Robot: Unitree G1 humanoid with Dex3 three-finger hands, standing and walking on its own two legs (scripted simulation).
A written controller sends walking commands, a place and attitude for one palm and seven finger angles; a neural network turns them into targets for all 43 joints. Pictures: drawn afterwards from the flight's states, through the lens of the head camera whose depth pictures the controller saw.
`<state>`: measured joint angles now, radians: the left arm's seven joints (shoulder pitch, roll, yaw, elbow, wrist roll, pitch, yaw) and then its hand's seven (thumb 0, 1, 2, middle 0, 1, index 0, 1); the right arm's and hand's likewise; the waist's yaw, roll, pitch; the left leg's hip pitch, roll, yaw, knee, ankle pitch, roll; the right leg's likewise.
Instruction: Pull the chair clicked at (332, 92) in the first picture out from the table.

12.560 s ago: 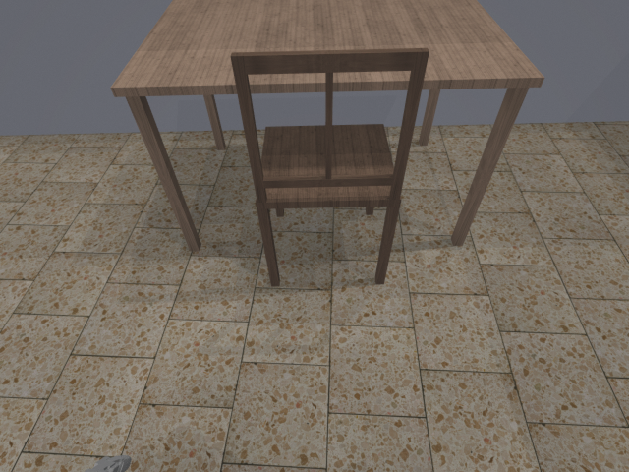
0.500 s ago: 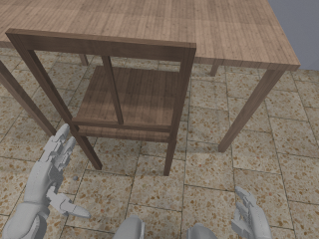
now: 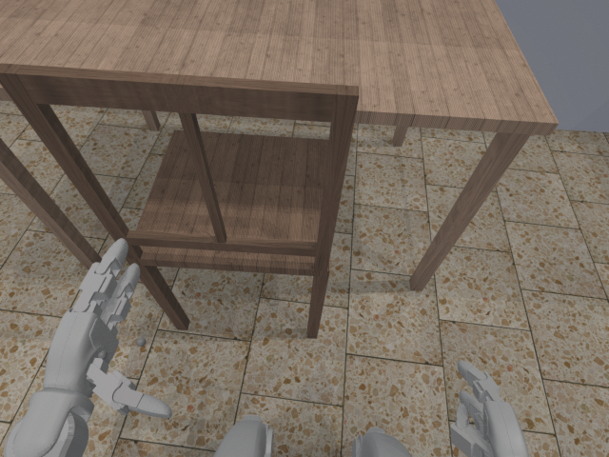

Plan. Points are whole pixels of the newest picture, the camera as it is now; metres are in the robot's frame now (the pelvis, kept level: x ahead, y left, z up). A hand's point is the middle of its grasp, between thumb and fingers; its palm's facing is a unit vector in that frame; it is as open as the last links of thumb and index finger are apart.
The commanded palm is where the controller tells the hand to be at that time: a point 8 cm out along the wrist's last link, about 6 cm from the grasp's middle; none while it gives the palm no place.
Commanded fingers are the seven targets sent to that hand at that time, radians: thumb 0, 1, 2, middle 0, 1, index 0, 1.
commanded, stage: raise the hand toward the chair's back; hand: left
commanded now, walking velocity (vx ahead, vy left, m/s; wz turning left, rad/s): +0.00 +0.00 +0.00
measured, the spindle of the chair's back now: (207, 188) +0.51 +0.19 +0.00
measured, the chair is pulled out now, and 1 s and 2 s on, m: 0.00 0.00 0.00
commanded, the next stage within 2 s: aim the fingers beside a spindle in 0.02 s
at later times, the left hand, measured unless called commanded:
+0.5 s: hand (165, 324) +0.27 +0.19 +0.03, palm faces -0.03 -1.00 -0.04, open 16.9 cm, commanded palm +0.25 +0.24 +0.03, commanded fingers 0.00 -0.50 0.30 -0.06 -0.08 -0.06 -0.08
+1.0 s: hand (185, 298) +0.31 +0.18 +0.01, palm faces -0.04 -1.00 -0.03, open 16.9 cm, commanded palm +0.30 +0.23 +0.02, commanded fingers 0.00 -0.50 0.30 -0.06 -0.08 -0.06 -0.08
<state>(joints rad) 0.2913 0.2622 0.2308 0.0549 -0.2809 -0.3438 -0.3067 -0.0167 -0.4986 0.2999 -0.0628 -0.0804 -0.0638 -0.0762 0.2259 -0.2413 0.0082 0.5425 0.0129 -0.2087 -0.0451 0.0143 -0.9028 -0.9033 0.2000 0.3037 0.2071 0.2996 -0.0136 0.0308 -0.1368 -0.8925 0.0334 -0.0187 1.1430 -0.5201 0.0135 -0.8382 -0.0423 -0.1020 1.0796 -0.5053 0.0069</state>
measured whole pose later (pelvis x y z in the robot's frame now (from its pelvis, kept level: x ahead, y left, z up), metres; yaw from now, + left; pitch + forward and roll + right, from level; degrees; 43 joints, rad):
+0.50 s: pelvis -0.01 -0.01 -0.01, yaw +0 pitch +17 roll -2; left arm 0.15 0.26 0.22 0.16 -0.26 -0.35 -0.30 -0.02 -0.50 0.30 -0.06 -0.08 -0.06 -0.08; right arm 0.23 -0.25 0.01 0.55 0.01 -0.21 -0.05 0.01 -0.90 -0.90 0.20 0.30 0.21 0.30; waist -0.02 0.03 -0.14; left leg -0.94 0.04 -0.02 1.17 -0.52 0.00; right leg -0.90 -0.04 -0.10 1.12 -0.51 -0.01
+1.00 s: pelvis -0.01 -0.01 -0.02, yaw -1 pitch +20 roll -2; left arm -0.05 0.25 0.22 0.33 -0.23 -0.38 -0.28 -0.02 -0.50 0.30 -0.06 -0.08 -0.06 -0.08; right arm 0.22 -0.26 0.01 0.58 0.00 -0.17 -0.04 0.01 -0.90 -0.90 0.20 0.30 0.21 0.30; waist -0.03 0.03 -0.15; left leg -1.04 0.04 -0.01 1.23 -0.53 0.01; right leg -1.00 -0.04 -0.09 1.18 -0.52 0.00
